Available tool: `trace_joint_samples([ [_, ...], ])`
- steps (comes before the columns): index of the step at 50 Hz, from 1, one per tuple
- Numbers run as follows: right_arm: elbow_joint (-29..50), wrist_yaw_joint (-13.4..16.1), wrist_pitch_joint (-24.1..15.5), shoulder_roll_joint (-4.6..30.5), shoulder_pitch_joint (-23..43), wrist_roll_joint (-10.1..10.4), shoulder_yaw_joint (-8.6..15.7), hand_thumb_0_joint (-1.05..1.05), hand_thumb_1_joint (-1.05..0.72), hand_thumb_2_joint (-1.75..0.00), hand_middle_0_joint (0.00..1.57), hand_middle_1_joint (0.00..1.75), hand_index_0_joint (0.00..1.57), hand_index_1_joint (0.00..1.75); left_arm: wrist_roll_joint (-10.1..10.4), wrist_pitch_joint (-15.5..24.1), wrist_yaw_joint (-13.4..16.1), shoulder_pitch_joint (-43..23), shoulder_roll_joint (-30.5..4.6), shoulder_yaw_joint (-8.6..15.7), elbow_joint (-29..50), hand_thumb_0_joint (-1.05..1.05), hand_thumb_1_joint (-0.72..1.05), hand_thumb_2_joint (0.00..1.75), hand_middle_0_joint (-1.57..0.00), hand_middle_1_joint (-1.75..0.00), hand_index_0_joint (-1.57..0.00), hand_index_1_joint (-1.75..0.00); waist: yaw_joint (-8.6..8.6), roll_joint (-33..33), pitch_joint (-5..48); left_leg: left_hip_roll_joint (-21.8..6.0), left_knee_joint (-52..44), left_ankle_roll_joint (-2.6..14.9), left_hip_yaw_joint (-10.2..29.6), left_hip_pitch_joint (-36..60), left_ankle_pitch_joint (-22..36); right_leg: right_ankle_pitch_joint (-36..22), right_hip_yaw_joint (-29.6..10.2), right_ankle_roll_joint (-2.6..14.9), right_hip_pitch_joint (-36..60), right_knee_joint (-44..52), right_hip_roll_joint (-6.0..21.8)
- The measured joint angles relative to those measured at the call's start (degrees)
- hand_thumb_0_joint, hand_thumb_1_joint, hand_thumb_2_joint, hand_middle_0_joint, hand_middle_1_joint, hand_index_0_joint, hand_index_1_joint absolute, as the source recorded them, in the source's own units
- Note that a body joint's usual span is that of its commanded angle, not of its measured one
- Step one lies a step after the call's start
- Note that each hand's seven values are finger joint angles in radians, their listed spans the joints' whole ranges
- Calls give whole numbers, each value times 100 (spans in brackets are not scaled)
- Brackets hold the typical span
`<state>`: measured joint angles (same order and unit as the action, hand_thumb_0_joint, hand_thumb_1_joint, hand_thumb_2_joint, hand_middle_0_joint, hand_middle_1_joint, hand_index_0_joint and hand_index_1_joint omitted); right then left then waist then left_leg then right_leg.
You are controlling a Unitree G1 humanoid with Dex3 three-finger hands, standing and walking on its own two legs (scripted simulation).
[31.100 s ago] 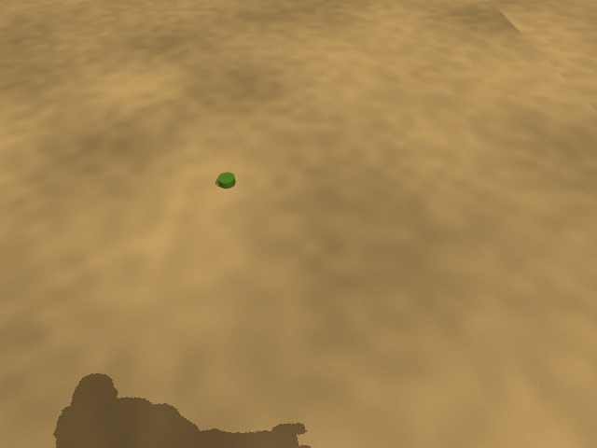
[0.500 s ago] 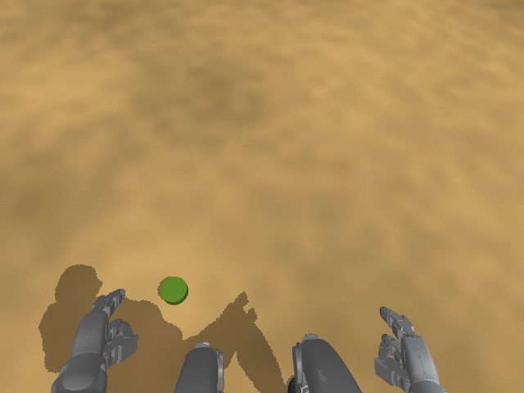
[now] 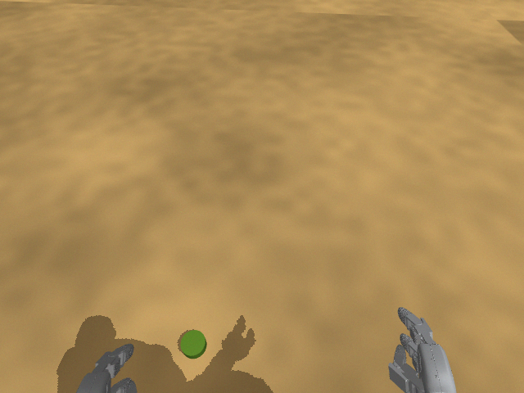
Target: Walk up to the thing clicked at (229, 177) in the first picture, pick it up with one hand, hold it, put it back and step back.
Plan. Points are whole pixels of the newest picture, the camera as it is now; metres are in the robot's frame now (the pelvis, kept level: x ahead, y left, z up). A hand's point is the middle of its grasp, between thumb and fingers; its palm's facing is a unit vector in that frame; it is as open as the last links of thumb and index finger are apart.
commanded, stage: home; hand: left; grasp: from above
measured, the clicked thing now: (193, 344) +0.43 +0.23 -0.70
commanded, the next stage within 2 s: stand in 1.84 s
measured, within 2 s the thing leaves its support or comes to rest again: neither
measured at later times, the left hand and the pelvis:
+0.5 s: hand out of the picture +0.16 +0.18 -0.05, palm faces +0.05 -0.98 -0.21, open 7.4 cm; pelvis +0.00 +0.00 +0.00, yaw +0 degrees
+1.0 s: hand out of the picture +0.16 +0.18 -0.05, palm faces +0.04 -0.98 -0.21, open 7.4 cm; pelvis +0.00 +0.00 +0.00, yaw +0 degrees
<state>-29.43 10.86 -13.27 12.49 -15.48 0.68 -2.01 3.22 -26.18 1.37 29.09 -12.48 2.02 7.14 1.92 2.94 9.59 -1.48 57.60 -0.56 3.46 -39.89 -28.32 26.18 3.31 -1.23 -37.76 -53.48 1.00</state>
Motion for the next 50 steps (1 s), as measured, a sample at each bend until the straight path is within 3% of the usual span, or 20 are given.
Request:
trace_joint_samples([
  [50,-169,-15,-70,-9,-38,-30,8,1,-90,-90,21,30,21,30,-39,6,-19,-85,-34,-26,-7,1,91,90,-20,-30,-20,-30,-13,-28,-88,-12,61,7,-28,18,-26,5,-38,-12,7,-50,-16],
])
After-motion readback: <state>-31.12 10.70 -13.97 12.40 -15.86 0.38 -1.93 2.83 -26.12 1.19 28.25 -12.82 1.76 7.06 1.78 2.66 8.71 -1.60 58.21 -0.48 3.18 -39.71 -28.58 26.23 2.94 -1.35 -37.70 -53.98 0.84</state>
